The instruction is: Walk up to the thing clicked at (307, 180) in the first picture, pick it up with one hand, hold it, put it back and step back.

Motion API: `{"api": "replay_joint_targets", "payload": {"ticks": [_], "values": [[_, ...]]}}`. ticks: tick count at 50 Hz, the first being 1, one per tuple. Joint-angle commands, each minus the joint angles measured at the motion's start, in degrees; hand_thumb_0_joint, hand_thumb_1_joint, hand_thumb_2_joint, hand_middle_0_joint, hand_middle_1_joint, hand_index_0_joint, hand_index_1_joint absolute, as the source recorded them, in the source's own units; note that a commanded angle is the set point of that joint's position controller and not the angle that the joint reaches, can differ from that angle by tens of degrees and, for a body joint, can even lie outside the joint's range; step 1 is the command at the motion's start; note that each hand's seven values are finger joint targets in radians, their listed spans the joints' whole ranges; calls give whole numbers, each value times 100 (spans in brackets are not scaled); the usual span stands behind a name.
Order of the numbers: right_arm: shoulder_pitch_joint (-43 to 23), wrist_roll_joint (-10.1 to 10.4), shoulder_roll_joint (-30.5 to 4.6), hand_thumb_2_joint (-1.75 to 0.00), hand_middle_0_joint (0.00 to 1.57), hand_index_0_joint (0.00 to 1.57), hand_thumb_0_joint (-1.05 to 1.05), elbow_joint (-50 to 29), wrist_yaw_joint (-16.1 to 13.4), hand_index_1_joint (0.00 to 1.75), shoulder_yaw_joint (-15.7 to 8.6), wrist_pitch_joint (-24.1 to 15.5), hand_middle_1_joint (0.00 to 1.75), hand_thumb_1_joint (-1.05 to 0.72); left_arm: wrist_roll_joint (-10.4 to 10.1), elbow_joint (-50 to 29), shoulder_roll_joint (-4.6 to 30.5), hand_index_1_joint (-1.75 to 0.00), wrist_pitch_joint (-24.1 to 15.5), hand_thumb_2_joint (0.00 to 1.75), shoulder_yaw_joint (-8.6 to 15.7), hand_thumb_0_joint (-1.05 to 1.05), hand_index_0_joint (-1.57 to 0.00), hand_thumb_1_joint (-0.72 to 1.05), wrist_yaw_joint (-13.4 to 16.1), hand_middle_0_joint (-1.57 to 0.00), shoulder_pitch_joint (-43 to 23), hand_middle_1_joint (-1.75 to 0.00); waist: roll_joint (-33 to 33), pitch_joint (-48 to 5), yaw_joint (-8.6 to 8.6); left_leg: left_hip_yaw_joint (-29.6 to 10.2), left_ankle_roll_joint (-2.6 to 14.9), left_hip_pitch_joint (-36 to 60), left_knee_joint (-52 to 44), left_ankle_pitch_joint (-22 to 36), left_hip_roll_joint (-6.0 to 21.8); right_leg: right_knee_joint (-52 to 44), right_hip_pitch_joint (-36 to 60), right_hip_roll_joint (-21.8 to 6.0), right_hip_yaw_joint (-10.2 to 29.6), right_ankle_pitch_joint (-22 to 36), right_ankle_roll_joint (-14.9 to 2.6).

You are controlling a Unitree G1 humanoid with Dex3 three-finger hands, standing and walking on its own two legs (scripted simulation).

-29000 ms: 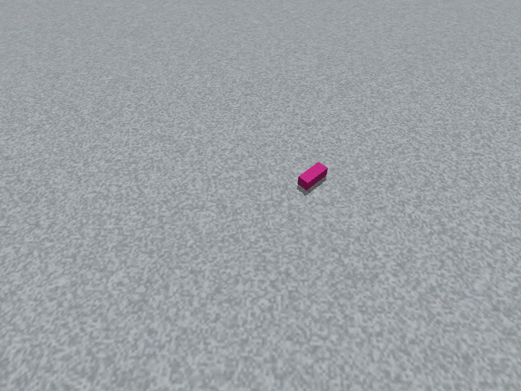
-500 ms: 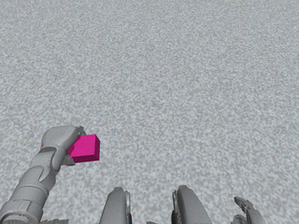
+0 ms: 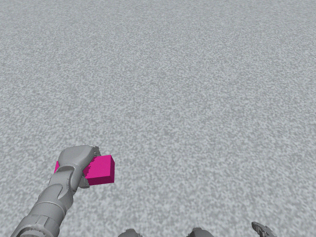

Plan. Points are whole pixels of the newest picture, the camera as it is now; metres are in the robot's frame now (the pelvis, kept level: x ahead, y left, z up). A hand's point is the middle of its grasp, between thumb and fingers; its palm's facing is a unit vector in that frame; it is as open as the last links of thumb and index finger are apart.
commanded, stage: hold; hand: left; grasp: from above
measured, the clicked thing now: (85, 171) +0.33 +0.23 -0.10
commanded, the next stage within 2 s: crouch in 1.94 s
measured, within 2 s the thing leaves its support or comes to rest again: neither
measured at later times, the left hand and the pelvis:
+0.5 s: hand (82, 161) +0.33 +0.22 -0.03, palm faces -0.46 -0.05 -0.89, open 9.4 cm; pelvis +0.02 +0.00 +0.02, yaw +0 degrees
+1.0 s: hand (84, 163) +0.31 +0.20 +0.00, palm faces -0.44 -0.06 -0.89, open 9.4 cm; pelvis +0.02 -0.01 +0.03, yaw +0 degrees
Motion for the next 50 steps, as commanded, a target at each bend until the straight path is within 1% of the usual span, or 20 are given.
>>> {"api": "replay_joint_targets", "payload": {"ticks": [1,5,6,7,13,16,20,21,23,26,27,29,33,35,37,39,42,44,47,50], "values": [[-132,7,-832,-90,20,20,0,-655,-72,30,-244,-184,30,-90,-3,-1230,1167,-64,-3,62,459,0,-99,64,197,-94,-1796,-69,141,-1661,61,-100,38,1529,-1049,924,-312,-966,821,368,-137,822,-281],[-134,4,-854,-89,20,20,0,-597,-67,30,-263,-153,30,-90,73,-1259,1251,-62,22,57,511,0,-96,61,213,-90,-1816,-68,186,-1653,101,-107,8,1780,-1187,1276,-289,-1056,941,385,-166,1064,-293],[-118,9,-842,-89,20,20,0,-592,-64,30,-254,-144,30,-90,89,-1179,1091,-61,38,57,378,0,-95,60,183,-90,-1801,-67,85,-1615,40,-101,15,1828,-1221,1365,-283,-1064,986,388,-170,1154,-296],[-119,21,-854,-89,20,20,0,-585,-66,30,-260,-129,30,-90,116,-1169,1146,-61,45,58,396,0,-97,62,148,-91,-1780,-67,83,-1600,79,-79,21,1866,-1247,1455,-288,-1095,1033,386,-169,1237,-296],[-210,35,-834,-89,20,20,0,-669,-33,30,-258,-77,30,-89,23,-1264,1059,-64,20,62,351,0,-100,66,-105,-94,-1553,-70,-43,-1463,128,23,52,1916,-1371,1594,-359,-1337,1423,365,-111,1406,-265],[-231,54,-852,-89,20,20,0,-732,-32,30,-265,-31,30,-89,48,-1370,1126,-64,25,63,399,0,-101,68,-181,-95,-1481,-69,-22,-1538,178,44,49,2072,-1427,1926,-351,-1337,1559,377,-126,1696,-270],[-303,70,-841,-89,20,20,0,-816,-32,30,-251,14,30,-89,63,-1512,1093,-60,-13,61,371,0,-102,69,-269,-97,-1485,-65,-49,-1406,174,47,61,2119,-1530,1888,-350,-1395,1588,372,-137,1637,-275],[-381,73,-837,-89,20,20,0,-835,-35,30,-248,28,30,-89,68,-1547,1178,-62,-18,62,430,0,-102,69,-276,-97,-1474,-67,-7,-1403,242,65,67,2128,-1543,1906,-368,-1434,1630,359,-131,1659,-264],[-369,63,-823,-89,20,20,0,-853,-37,30,-241,48,30,-89,61,-1696,1185,-63,-31,64,477,0,-100,68,-274,-95,-1551,-68,7,-1461,215,78,74,2217,-1551,1933,-380,-1473,1697,348,-103,1717,-246],[-434,72,-832,-89,20,20,0,-881,-40,30,-238,60,30,-89,69,-1773,1119,-63,-17,65,408,0,-101,68,-279,-96,-1513,-68,14,-1444,212,72,70,2331,-1605,1988,-368,-1498,1689,345,-112,1757,-247],[-455,80,-851,-89,20,20,0,-889,-47,30,-255,71,30,-89,72,-1803,1219,-63,-18,63,503,0,-101,69,-274,-96,-1486,-68,-40,-1471,267,88,79,2380,-1610,2045,-379,-1535,1767,335,-102,1832,-227],[-448,77,-818,-89,20,20,0,-891,-45,30,-237,92,30,-89,95,-1834,1085,-63,10,65,377,0,-101,68,-282,-96,-1484,-68,-174,-1484,215,111,107,2402,-1596,2101,-401,-1563,1818,314,-76,1990,-194],[-474,87,-845,-89,20,20,0,-903,-42,30,-249,143,30,-89,41,-1818,1109,-64,52,65,429,0,-101,69,-318,-96,-1413,-69,-78,-1423,236,136,99,2502,-1723,2105,-380,-1619,1854,324,-98,1920,-217],[-528,92,-845,-89,20,20,0,-937,-40,30,-227,159,30,-89,60,-1840,1044,-63,77,63,322,0,-101,70,-350,-96,-1432,-69,-142,-1306,239,112,107,2476,-1793,2059,-365,-1667,1851,335,-126,1860,-222],[-586,105,-845,-89,20,20,0,-972,-47,30,-218,174,30,-89,32,-1885,1173,-62,78,61,455,0,-101,69,-378,-96,-1375,-67,-110,-1249,289,135,114,2472,-1843,1890,-391,-1772,1914,314,-110,1693,-210],[-656,101,-791,-89,20,20,0,-1005,-48,30,-184,185,30,-89,18,-1858,1026,-64,84,61,310,0,-99,68,-440,-94,-1359,-70,-121,-1155,273,137,122,2476,-1889,1767,-395,-1825,1842,308,-86,1593,-205],[-700,109,-816,-89,20,20,0,-1033,-62,30,-191,188,30,-89,-10,-1950,1187,-62,75,59,472,0,-100,68,-455,-94,-1353,-68,-142,-1186,315,165,135,2537,-1948,1727,-407,-1899,1935,291,-77,1556,-195],[-727,114,-791,-90,20,20,0,-1074,-63,30,-167,196,30,-90,7,-2017,1040,-64,74,62,314,0,-100,68,-489,-95,-1387,-70,-186,-1183,293,162,145,2579,-1971,1773,-406,-1906,1925,286,-73,1617,-192],[-764,122,-785,-90,20,20,0,-1071,-75,30,-161,208,30,-90,16,-2067,1169,-65,55,63,450,0,-101,69,-473,-96,-1373,-71,-203,-1184,322,183,153,2634,-2019,1718,-423,-1988,2012,272,-56,1549,-181],[-806,121,-788,-89,20,20,0,-1073,-86,30,-154,217,30,-89,17,-2116,1090,-65,75,64,382,0,-101,70,-472,-95,-1439,-71,-146,-1124,318,180,135,2714,-2097,1654,-402,-2036,1951,288,-69,1449,-201]]}}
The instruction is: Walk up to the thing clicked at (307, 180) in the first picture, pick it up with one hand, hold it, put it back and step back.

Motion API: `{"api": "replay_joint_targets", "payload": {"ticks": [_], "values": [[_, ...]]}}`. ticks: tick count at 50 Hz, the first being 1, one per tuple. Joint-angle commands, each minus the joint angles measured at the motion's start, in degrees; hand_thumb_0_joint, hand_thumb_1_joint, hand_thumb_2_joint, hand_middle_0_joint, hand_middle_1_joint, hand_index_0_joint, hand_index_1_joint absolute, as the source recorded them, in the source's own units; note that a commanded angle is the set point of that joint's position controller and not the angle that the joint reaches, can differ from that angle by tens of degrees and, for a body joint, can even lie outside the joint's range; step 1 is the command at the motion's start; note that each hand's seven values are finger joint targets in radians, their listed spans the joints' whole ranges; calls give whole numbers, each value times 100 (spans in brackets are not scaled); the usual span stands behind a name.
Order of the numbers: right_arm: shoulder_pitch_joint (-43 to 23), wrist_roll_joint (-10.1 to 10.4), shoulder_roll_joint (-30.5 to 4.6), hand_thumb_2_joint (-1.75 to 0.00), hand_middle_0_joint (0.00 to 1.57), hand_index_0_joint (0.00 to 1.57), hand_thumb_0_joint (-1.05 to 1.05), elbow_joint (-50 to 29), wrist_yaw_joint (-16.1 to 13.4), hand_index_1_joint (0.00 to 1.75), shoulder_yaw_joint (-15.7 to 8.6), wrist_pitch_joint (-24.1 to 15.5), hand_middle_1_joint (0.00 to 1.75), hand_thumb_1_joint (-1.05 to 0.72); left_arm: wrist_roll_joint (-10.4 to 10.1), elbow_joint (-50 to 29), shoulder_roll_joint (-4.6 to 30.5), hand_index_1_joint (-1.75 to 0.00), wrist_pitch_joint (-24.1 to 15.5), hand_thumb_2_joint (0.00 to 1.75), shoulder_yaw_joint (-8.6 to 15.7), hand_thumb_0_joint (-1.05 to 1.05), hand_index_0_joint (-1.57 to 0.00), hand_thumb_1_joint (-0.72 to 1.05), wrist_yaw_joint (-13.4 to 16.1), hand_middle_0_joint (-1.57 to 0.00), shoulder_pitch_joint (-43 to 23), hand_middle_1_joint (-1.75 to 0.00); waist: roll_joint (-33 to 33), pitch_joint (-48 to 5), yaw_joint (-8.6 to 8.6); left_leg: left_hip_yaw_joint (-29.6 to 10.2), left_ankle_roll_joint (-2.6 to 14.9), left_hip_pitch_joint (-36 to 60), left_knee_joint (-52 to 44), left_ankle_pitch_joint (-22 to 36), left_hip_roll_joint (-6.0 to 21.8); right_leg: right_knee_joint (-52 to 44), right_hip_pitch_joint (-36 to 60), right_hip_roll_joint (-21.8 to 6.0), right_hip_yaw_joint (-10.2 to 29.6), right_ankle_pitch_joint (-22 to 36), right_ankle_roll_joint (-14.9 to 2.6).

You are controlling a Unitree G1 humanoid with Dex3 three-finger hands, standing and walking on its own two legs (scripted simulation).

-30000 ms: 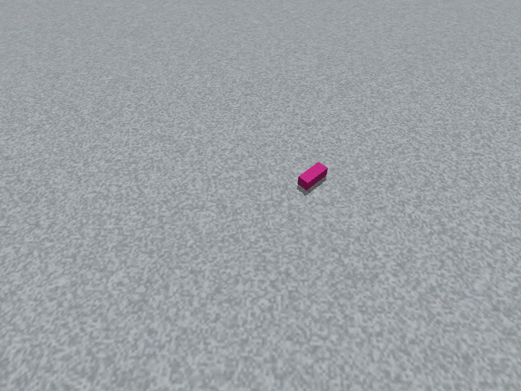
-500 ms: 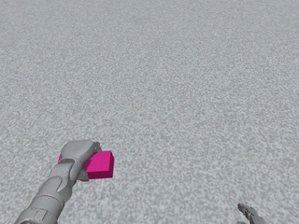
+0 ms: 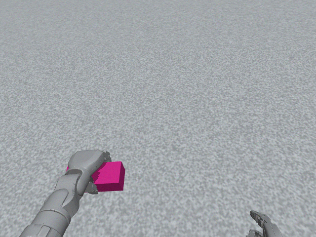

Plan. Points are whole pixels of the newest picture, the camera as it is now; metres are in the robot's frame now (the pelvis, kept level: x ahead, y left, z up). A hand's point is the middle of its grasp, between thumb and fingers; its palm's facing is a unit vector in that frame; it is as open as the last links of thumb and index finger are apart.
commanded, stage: hold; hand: left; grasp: from above
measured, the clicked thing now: (95, 177) +0.31 +0.22 -0.07
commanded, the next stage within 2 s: crouch in 0.94 s
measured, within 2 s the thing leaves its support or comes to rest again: neither
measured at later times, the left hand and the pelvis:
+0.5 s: hand (88, 177) +0.28 +0.22 -0.02, palm faces -0.44 -0.06 -0.89, open 9.4 cm; pelvis -0.01 +0.00 +0.01, yaw +0 degrees
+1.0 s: hand (89, 174) +0.29 +0.22 -0.02, palm faces -0.44 -0.06 -0.90, open 9.4 cm; pelvis +0.00 +0.00 +0.01, yaw +0 degrees
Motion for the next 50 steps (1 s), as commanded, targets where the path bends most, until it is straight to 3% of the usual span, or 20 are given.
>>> {"api": "replay_joint_targets", "payload": {"ticks": [1,6,7,9,14,17,22,23,25,29,30,33,36,38,41,44,50], "values": [[-522,4,-719,-90,20,20,0,-799,-72,30,-200,-215,30,-89,43,-1135,1265,-64,24,62,667,0,-102,70,227,-97,-1901,-70,-247,-1325,43,54,219,919,-446,1008,-354,-715,352,313,-124,939,-120],[-536,10,-710,-89,20,20,0,-786,-73,30,-196,-215,30,-89,43,-1232,1171,-65,57,62,591,0,-100,69,163,-94,-1869,-71,-238,-1405,28,66,225,1035,-510,1071,-344,-751,442,311,-114,997,-124],[-573,12,-700,-90,20,20,0,-766,-76,30,-182,-215,30,-89,30,-1237,1253,-65,64,63,657,0,-100,69,165,-95,-1903,-71,-204,-1392,94,55,208,1021,-541,1088,-342,-758,505,319,-135,981,-135],[-581,12,-696,-90,20,20,0,-779,-79,30,-173,-220,30,-89,11,-1193,1167,-66,74,65,588,0,-101,69,125,-95,-1860,-72,-159,-1274,40,66,206,1038,-594,987,-332,-802,444,328,-136,894,-145],[-684,39,-696,-90,20,20,0,-866,-88,30,-148,-233,30,-89,-14,-1224,1254,-66,62,63,624,0,-100,69,20,-94,-1784,-72,-211,-1105,121,57,213,994,-740,828,-325,-920,472,326,-144,696,-165],[-678,38,-695,-90,20,20,0,-861,-97,30,-132,-248,30,-90,-55,-1313,1215,-65,31,62,551,0,-100,68,-49,-94,-1920,-71,-229,-1148,53,51,226,1098,-769,847,-314,-950,533,327,-134,740,-151],[-686,29,-677,-90,20,20,0,-853,-118,30,-116,-251,30,-90,-51,-1118,1314,-65,-13,64,706,0,-100,68,-27,-95,-1804,-71,-192,-1078,116,63,217,1106,-822,870,-316,-1005,554,332,-145,731,-163],[-689,23,-672,-90,20,20,0,-877,-117,30,-106,-255,30,-90,-73,-1293,1190,-67,-30,63,567,0,-99,67,-40,-94,-1852,-73,-199,-1137,59,54,213,1156,-821,890,-309,-998,545,335,-145,760,-162],[-698,25,-684,-90,20,20,0,-880,-124,30,-111,-250,30,-90,-46,-1373,1349,-66,-57,64,705,0,-100,68,-5,-95,-1927,-71,-103,-1141,107,55,203,1155,-858,849,-315,-1017,582,330,-134,724,-175],[-703,21,-658,-90,20,20,0,-859,-123,30,-106,-258,30,-90,-26,-1199,1193,-66,-76,63,622,0,-100,67,10,-95,-1698,-71,-263,-1055,95,44,217,1141,-880,796,-316,-1068,622,333,-147,654,-169],[-733,20,-656,-90,20,20,0,-873,-130,30,-116,-252,30,-90,-46,-1332,1345,-66,-92,65,767,0,-101,69,34,-96,-1756,-71,-91,-1126,153,58,200,1171,-878,879,-325,-1061,627,328,-139,732,-172],[-708,21,-650,-90,20,20,0,-850,-134,30,-103,-254,30,-90,-31,-1302,1250,-66,-125,65,617,0,-101,68,29,-96,-1919,-71,-243,-1104,53,53,221,1207,-872,835,-320,-1097,581,326,-139,711,-153],[-691,26,-669,-90,20,20,0,-819,-143,30,-133,-236,30,-90,-21,-1395,1388,-66,-132,67,765,0,-102,68,75,-97,-1909,-70,-96,-1332,134,55,192,1338,-854,1166,-327,-1034,715,331,-144,987,-172],[-692,11,-646,-90,20,20,0,-792,-140,30,-129,-231,30,-90,-11,-1379,1144,-65,-132,65,515,0,-101,68,77,-96,-1979,-70,-123,-1256,29,47,193,1368,-866,1159,-309,-1030,659,343,-165,1025,-174],[-641,23,-666,-90,20,20,0,-756,-144,30,-138,-213,30,-90,0,-1171,1276,-62,-83,64,710,0,-100,66,141,-96,-1739,-67,-239,-1230,93,83,212,1342,-847,1207,-332,-1088,723,319,-151,1076,-155],[-655,29,-662,-90,20,20,0,-760,-129,30,-151,-191,30,-90,16,-1191,1145,-65,-32,66,529,0,-102,69,113,-97,-1847,-69,-168,-1224,74,79,197,1368,-867,1292,-321,-1073,690,324,-179,1160,-167],[-652,44,-667,-90,20,20,0,-777,-120,30,-146,-150,30,-90,29,-933,1230,-63,-51,64,620,0,-99,64,106,-95,-1802,-67,-215,-1030,123,69,192,1226,-901,1223,-324,-1104,708,325,-182,1052,-185]]}}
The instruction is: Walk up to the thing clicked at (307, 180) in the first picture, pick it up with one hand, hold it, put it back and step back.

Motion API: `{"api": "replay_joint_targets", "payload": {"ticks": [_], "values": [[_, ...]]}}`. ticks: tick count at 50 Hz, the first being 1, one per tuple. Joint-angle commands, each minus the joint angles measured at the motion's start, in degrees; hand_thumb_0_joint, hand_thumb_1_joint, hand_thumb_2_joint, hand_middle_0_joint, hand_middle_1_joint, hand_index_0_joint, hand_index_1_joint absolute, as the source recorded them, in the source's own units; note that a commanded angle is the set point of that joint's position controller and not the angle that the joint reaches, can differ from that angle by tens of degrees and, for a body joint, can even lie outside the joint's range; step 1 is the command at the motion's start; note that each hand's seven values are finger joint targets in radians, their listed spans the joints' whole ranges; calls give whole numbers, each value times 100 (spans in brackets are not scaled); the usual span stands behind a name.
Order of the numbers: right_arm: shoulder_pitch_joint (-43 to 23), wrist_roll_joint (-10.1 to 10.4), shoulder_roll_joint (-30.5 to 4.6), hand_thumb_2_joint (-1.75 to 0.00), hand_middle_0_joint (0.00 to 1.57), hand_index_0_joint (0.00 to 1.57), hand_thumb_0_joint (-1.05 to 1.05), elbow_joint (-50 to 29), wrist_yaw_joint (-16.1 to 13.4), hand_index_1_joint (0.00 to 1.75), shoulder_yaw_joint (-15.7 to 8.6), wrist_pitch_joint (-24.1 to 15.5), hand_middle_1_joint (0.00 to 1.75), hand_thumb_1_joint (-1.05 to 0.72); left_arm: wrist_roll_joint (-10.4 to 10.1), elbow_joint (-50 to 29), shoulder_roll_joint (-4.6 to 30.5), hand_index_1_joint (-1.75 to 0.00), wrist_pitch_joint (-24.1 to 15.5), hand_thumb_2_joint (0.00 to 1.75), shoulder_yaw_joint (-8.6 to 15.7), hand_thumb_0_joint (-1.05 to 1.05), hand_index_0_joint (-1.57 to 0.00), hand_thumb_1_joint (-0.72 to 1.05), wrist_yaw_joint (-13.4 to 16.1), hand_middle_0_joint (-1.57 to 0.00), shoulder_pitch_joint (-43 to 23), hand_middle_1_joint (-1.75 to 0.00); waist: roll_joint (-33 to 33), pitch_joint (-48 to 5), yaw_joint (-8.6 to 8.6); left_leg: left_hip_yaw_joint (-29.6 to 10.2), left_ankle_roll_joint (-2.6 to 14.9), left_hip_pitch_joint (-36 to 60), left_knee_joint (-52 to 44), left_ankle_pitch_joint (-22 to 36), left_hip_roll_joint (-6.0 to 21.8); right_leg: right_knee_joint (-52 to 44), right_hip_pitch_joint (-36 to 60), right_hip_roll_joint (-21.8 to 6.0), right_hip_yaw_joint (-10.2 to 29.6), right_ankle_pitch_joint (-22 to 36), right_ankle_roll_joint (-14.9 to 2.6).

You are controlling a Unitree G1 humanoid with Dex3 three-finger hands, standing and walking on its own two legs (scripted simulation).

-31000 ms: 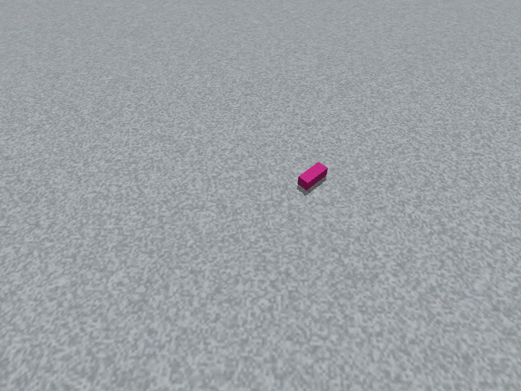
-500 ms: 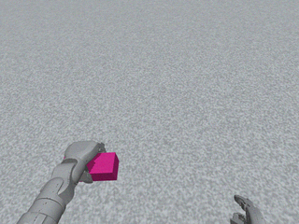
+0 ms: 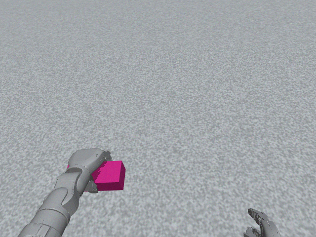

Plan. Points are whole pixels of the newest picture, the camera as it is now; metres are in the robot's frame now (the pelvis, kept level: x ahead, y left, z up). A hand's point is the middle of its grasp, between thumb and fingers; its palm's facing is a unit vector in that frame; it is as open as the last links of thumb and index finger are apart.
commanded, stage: crouch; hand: left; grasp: from above
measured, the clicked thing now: (95, 176) +0.31 +0.22 -0.06
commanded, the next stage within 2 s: none
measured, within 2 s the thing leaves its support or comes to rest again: neither
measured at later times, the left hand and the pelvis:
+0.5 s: hand (98, 186) +0.30 +0.24 -0.14, palm faces -0.45 +0.01 -0.89, open 9.4 cm; pelvis -0.01 +0.00 -0.04, yaw +2 degrees
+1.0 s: hand (112, 194) +0.37 +0.26 -0.39, palm faces -0.46 +0.01 -0.89, open 9.4 cm; pelvis -0.07 +0.02 -0.25, yaw +0 degrees
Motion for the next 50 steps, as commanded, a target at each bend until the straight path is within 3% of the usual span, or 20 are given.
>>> {"api": "replay_joint_targets", "payload": {"ticks": [1,2,3,5,10,12,15,21,22,24,26,29,34,36,39,43,46,47,50], "values": [[-502,-12,-711,-90,20,20,0,-826,-39,30,-212,-207,30,-90,48,-881,1150,-63,-1,62,646,0,-98,63,207,-93,-1656,-67,-243,-1222,40,27,183,678,-286,935,-307,-502,192,328,-196,776,-195],[-530,-5,-714,-91,20,20,0,-849,-36,30,-215,-206,30,-92,19,-1062,1230,-64,-26,54,705,0,-103,70,210,-94,-1756,-72,-101,-1327,94,26,166,710,-304,976,-300,-478,210,334,-208,804,-208],[-543,-13,-722,-89,20,20,0,-844,-39,30,-217,-192,30,-88,27,-1021,1279,-64,-29,58,748,0,-95,62,220,-86,-1814,-71,-92,-1307,76,29,166,728,-302,992,-309,-490,196,330,-193,815,-205],[-515,-12,-704,-90,20,20,0,-850,-34,30,-222,-180,30,-89,66,-991,1128,-65,-50,65,638,0,-99,65,232,-95,-1728,-69,-218,-1335,25,30,182,766,-248,1103,-312,-468,196,324,-192,946,-183],[-343,-39,-733,-90,20,20,0,-760,-26,30,-261,-123,30,-89,145,-514,1063,-62,-236,64,682,0,-103,69,464,-99,-1497,-66,-483,-1159,-103,18,203,530,-103,1102,-316,-365,9,313,-212,1009,-168],[-343,-77,-721,-90,20,20,0,-730,-16,30,-258,-110,30,-89,245,-262,1021,-63,-363,64,671,0,-103,68,647,-99,-1593,-67,-486,-1035,-157,-14,189,316,15,933,-322,-256,-259,306,-223,837,-185],[-200,-154,-755,-90,20,20,0,-589,15,30,-330,-79,30,-89,410,-97,1151,-61,-526,62,799,0,-101,67,1027,-97,-2011,-65,-250,-1369,-193,-23,152,81,401,950,-320,96,-568,299,-226,859,-200],[229,-328,-845,-90,20,20,0,-362,167,30,-466,-93,30,-89,879,1209,900,-63,-596,64,641,0,-100,64,1800,-96,-2497,-67,-388,-1838,-462,-75,134,-1327,1899,651,-309,1396,-1893,277,-217,720,-191],[263,-358,-858,-90,20,20,0,-325,190,30,-499,-108,30,-89,934,1224,1069,-62,-623,61,762,0,-100,65,1931,-96,-2726,-66,-286,-2064,-402,-85,129,-1588,2198,629,-303,1658,-2128,285,-215,675,-206],[368,-412,-894,-90,20,20,0,-316,231,30,-534,-142,30,-90,1045,1433,1143,-62,-620,59,796,0,-101,66,2144,-97,-3172,-67,-42,-2470,-448,-88,125,-1996,2706,468,-278,2136,-2686,278,-223,478,-236],[470,-429,-941,-90,20,20,0,-313,250,30,-549,-179,30,-90,1133,1871,1046,-62,-586,60,738,0,-102,67,2296,-98,-3369,-66,-41,-2597,-567,-115,142,-2557,3120,245,-271,2514,-3188,289,-242,286,-241],[578,-483,-990,-90,20,20,0,-225,235,30,-571,-263,30,-89,1147,2348,1282,-61,-575,59,873,0,-98,62,2455,-93,-3721,-66,-27,-2819,-634,-203,148,-3402,3690,-141,-256,3136,-3864,321,-319,-68,-267],[804,-582,-1023,-89,20,20,0,-130,189,30,-584,-431,30,-89,1147,2446,1530,-61,-504,60,1037,0,-97,60,2607,-92,-4360,-65,325,-3809,-690,-297,166,-4281,4616,-512,-243,4122,-4774,307,-391,-431,-330],[825,-618,-1059,-89,20,20,0,-90,176,30,-579,-482,30,-89,1111,2655,1537,-61,-428,61,1071,0,-97,60,2621,-93,-4381,-65,484,-3900,-739,-397,138,-4499,4842,-759,-197,4458,-5310,302,-438,-663,-352],[848,-659,-1074,-90,20,20,0,-23,165,30,-581,-540,30,-90,1122,2503,1917,-61,-355,58,1281,0,-95,57,2609,-90,-4861,-65,660,-4302,-774,-530,119,-4747,5137,-991,-151,4921,-5737,288,-504,-841,-366],[873,-714,-1091,-90,20,20,0,37,218,30,-544,-611,30,-89,1067,2976,1800,-60,-331,61,1293,0,-94,55,2472,-90,-4731,-64,643,-4132,-918,-673,128,-5462,5555,-1418,-151,5464,-6521,278,-578,-1213,-383],[883,-737,-1120,-90,20,20,0,40,285,30,-532,-656,30,-89,1087,3023,2134,-58,-451,60,1427,0,-97,59,2363,-92,-4959,-62,679,-4167,-961,-786,143,-5838,5879,-1830,-160,5809,-7051,258,-615,-1561,-399],[899,-739,-1120,-90,20,20,0,43,307,30,-510,-673,30,-89,1092,3027,2104,-56,-521,59,1418,0,-97,60,2321,-93,-5056,-60,597,-4169,-1053,-800,162,-6051,6009,-1949,-171,5930,-7163,270,-644,-1654,-401],[992,-780,-1185,-89,20,20,0,121,382,30,-455,-736,30,-89,1193,3199,2250,-56,-688,60,1512,0,-100,63,2307,-96,-5116,-60,459,-4267,-1155,-810,202,-6382,6461,-1902,-194,6263,-7554,252,-672,-1622,-378]]}}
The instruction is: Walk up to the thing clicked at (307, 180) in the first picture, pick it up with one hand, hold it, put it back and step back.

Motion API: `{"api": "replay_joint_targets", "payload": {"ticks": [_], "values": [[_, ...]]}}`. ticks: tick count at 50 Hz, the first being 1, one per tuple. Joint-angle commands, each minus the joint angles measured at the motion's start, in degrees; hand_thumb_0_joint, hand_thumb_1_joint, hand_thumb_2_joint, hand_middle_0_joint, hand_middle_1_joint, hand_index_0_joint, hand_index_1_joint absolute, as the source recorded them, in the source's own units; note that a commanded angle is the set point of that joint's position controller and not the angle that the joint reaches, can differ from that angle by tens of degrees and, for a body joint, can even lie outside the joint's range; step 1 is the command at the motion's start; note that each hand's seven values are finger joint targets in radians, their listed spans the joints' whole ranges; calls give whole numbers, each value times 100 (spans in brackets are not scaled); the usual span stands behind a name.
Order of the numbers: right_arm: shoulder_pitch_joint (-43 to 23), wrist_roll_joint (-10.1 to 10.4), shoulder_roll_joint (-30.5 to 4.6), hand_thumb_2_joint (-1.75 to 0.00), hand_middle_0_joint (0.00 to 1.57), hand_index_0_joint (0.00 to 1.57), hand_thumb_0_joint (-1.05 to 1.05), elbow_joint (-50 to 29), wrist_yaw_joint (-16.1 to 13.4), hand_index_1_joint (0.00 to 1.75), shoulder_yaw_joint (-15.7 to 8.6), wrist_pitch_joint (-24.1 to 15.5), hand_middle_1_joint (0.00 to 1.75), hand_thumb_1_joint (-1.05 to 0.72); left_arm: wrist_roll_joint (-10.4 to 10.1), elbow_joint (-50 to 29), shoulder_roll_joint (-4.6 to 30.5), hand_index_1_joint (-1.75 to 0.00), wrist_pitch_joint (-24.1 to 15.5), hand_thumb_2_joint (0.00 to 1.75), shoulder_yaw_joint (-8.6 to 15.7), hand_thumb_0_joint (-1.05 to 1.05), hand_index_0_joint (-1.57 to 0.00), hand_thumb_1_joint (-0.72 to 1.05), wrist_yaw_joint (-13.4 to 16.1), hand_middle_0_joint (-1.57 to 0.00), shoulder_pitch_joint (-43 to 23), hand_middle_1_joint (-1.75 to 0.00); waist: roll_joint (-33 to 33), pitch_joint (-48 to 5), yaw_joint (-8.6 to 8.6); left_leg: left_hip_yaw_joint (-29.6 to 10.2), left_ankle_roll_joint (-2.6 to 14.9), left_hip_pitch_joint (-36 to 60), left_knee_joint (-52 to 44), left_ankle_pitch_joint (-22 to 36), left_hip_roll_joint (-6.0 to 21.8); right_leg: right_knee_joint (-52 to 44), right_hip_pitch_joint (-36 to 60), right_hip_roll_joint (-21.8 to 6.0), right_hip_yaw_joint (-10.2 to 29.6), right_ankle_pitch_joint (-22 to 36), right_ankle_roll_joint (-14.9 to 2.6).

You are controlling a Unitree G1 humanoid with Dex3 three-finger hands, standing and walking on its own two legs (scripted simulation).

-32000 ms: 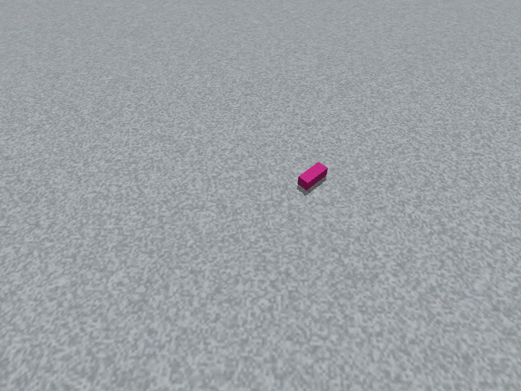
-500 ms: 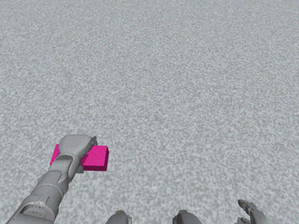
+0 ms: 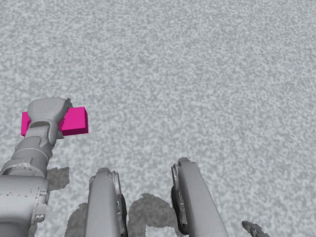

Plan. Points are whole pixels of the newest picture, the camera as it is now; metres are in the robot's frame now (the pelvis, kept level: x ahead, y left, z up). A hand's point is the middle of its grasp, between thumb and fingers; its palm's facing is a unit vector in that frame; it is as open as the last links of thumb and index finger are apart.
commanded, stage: crouch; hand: left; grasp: from above
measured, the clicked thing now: (57, 123) +0.44 +0.25 -0.17
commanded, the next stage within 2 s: lower in 1.04 s
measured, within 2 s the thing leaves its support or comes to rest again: neither
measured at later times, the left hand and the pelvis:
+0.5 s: hand (66, 125) +0.47 +0.26 -0.27, palm faces -0.45 -0.02 -0.89, open 9.4 cm; pelvis -0.01 -0.01 -0.11, yaw -2 degrees
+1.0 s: hand (70, 127) +0.48 +0.27 -0.33, palm faces -0.45 -0.02 -0.89, open 9.3 cm; pelvis -0.01 +0.00 -0.17, yaw -5 degrees
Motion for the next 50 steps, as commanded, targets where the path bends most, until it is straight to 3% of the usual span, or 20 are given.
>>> {"api": "replay_joint_targets", "payload": {"ticks": [1,3,5,6,7,10,16,18,22,26,28,31,33,38,41,43,44,45,47,50], "values": [[743,-61,-1363,-89,20,20,0,-341,4,30,-330,-223,30,-89,53,-740,1563,-57,-195,59,373,0,-101,66,168,-97,-2054,-61,590,-3396,-100,-191,46,2358,-853,335,-205,-606,616,147,-541,545,-520],[768,-85,-1428,-90,20,20,0,-316,45,30,-329,-258,30,-89,109,-1076,1869,-57,-331,61,527,0,-102,65,230,-98,-2390,-60,962,-3799,-31,-219,4,2538,-693,464,-198,-351,448,137,-561,638,-541],[824,-139,-1483,-90,20,20,0,-234,96,30,-310,-280,30,-89,210,-1022,1938,-54,-413,57,566,0,-100,62,277,-96,-2542,-58,1197,-3842,-89,-273,-47,2609,-490,685,-176,-84,151,100,-589,745,-535],[884,-175,-1473,-90,20,20,0,-201,139,30,-287,-289,30,-90,264,-784,1788,-54,-439,57,512,0,-100,62,286,-96,-2377,-58,1218,-3778,-151,-256,-38,2685,-349,905,-160,4,58,107,-611,876,-528],[908,-191,-1524,-90,20,20,0,-171,159,30,-285,-293,30,-90,321,-903,2003,-53,-465,55,622,0,-99,62,333,-95,-2594,-57,1306,-3918,-157,-244,-44,2648,-226,1011,-164,115,-31,97,-622,941,-527],[990,-248,-1479,-90,20,20,0,-155,268,30,-258,-309,30,-90,395,-939,2121,-54,-496,59,695,0,-100,61,402,-98,-2756,-57,1492,-4124,-145,-32,6,2572,182,1324,-188,256,55,134,-589,1222,-515],[1000,-311,-1524,-90,20,20,0,-185,426,30,-247,-281,30,-91,408,-527,2373,-56,-446,63,818,0,-104,67,362,-101,-2673,-59,1283,-3827,-196,106,72,1858,626,1045,-189,471,3,172,-622,1127,-481],[942,-332,-1505,-90,20,20,0,-195,462,30,-238,-261,30,-90,386,-483,2251,-56,-451,65,730,0,-106,70,307,-104,-2699,-59,1338,-3720,-220,132,76,1584,730,878,-192,594,-42,204,-646,1017,-489],[890,-325,-1537,-90,20,20,0,-195,506,30,-213,-210,30,-90,373,-397,2470,-58,-491,65,742,0,-106,70,217,-103,-2840,-61,1058,-3567,-296,167,130,1018,1024,746,-192,733,26,249,-647,1023,-443],[889,-331,-1611,-90,20,20,0,-182,557,30,-184,-172,30,-90,398,-218,2661,-56,-558,59,839,0,-105,70,147,-101,-2792,-60,1140,-3337,-256,88,88,994,1120,735,-179,992,-337,238,-703,945,-473],[877,-352,-1628,-90,20,20,0,-168,586,30,-169,-141,30,-91,432,-404,2803,-57,-643,62,892,0,-104,69,140,-101,-2966,-61,1300,-3567,-250,118,97,1022,1303,904,-178,1107,-299,273,-697,1103,-471],[923,-379,-1618,-90,20,20,0,-157,630,30,-113,-109,30,-91,504,-86,2748,-58,-690,61,867,0,-106,71,156,-102,-2743,-61,1139,-3425,-287,122,111,835,1461,925,-185,1197,-342,289,-720,1138,-455],[918,-391,-1669,-90,20,20,0,-149,647,30,-108,-104,30,-91,503,-275,2921,-59,-762,62,942,0,-106,72,182,-102,-3042,-63,1322,-3480,-317,94,91,856,1513,956,-170,1338,-443,289,-758,1164,-468],[921,-445,-1719,-90,20,20,0,-133,674,30,-33,-81,30,-91,626,52,2993,-57,-805,60,1003,0,-108,74,291,-104,-3006,-61,1527,-3315,-347,38,50,789,1591,725,-182,1554,-807,285,-849,937,-498],[910,-459,-1743,-90,20,20,0,-130,685,30,27,-87,30,-91,645,102,3009,-57,-836,59,906,0,-108,74,311,-104,-3176,-61,1497,-3145,-467,8,73,628,1705,512,-169,1615,-973,311,-900,798,-492],[867,-452,-1766,-90,20,20,0,-110,664,30,38,-75,30,-90,661,19,3235,-54,-845,58,1004,0,-107,72,352,-103,-3389,-58,1551,-3281,-394,25,80,544,1728,423,-186,1673,-991,316,-900,727,-508],[882,-468,-1732,-90,20,20,0,-123,672,30,95,-82,30,-91,677,355,3085,-55,-808,57,913,0,-107,73,357,-103,-3136,-59,1515,-3058,-446,10,69,489,1751,388,-182,1705,-1067,311,-921,684,-502],[838,-476,-1779,-90,20,20,0,-144,670,30,85,-94,30,-90,639,39,3174,-55,-849,57,949,0,-106,73,372,-102,-3453,-59,1595,-3188,-474,-2,76,487,1770,333,-176,1733,-1123,319,-937,660,-500],[852,-468,-1789,-90,20,20,0,-96,660,30,124,-96,30,-90,684,254,3144,-54,-834,56,863,0,-106,71,375,-103,-3424,-57,1523,-3080,-519,-55,69,427,1822,287,-172,1807,-1257,334,-972,625,-512],[819,-491,-1821,-90,20,20,0,-118,647,30,156,-100,30,-90,712,285,3309,-54,-833,57,941,0,-106,72,402,-103,-3437,-57,1680,-3085,-484,-79,50,440,1848,272,-182,1915,-1352,313,-988,616,-513]]}}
